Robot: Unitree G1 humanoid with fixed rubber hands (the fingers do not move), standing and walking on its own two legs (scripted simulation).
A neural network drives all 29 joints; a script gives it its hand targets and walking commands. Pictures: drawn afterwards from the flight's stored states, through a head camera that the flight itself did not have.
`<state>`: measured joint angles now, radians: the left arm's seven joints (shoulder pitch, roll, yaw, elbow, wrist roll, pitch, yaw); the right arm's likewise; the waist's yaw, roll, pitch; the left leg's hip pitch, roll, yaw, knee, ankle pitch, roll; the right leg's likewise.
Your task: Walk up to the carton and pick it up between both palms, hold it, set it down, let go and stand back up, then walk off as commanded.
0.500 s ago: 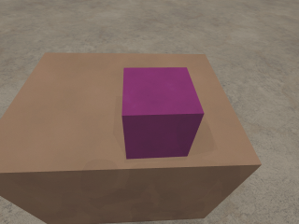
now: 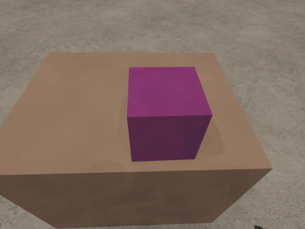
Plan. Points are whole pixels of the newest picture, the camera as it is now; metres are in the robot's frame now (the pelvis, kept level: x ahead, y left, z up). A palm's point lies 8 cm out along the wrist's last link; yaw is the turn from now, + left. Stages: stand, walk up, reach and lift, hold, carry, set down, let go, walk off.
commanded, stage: reach and lift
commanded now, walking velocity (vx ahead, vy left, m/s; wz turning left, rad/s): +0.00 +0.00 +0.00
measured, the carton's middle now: (162, 114) +0.45 -0.02 +0.05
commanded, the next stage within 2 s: none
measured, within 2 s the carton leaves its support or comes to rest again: neither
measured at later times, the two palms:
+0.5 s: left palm out of the picture +0.15 +0.25 -0.06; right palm out of the picture +0.10 -0.29 -0.05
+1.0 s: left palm out of the picture +0.15 +0.22 +0.00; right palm out of the picture +0.12 -0.26 +0.00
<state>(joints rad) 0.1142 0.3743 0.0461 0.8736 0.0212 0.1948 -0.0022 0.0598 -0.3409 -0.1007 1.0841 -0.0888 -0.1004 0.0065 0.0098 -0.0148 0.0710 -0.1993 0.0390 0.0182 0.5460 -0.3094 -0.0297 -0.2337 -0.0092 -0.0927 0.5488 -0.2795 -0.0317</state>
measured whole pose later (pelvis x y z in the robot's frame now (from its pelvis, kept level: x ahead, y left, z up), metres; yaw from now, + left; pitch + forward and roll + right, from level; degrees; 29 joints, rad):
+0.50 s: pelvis -0.02 -0.01 +0.01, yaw -4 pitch -6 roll +1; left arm 0.21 0.27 0.08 0.30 0.05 0.46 0.05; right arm 0.26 -0.31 -0.11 0.52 0.00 0.02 0.11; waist 0.02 -0.05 0.13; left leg -0.07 0.05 0.07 0.43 -0.24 -0.04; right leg -0.15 0.02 -0.04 0.47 -0.21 -0.05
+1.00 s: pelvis -0.02 +0.01 +0.01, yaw -5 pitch -8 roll +0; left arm 0.36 0.17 -0.02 0.01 -0.04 0.42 0.12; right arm 0.39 -0.29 -0.13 0.17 0.07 0.17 0.13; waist 0.05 0.01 0.05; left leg 0.01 0.04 0.08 0.34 -0.21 -0.02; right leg -0.07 0.01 -0.02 0.36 -0.15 -0.03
